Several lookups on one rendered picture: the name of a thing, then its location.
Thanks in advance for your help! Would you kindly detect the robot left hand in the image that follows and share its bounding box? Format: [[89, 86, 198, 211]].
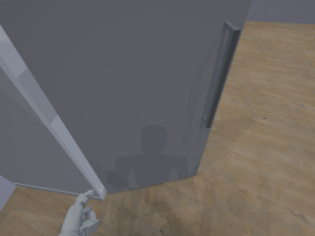
[[61, 190, 98, 236]]

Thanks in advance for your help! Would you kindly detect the fridge door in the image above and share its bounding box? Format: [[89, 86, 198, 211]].
[[0, 0, 252, 194]]

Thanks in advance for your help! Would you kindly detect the handle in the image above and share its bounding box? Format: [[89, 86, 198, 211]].
[[202, 21, 241, 129]]

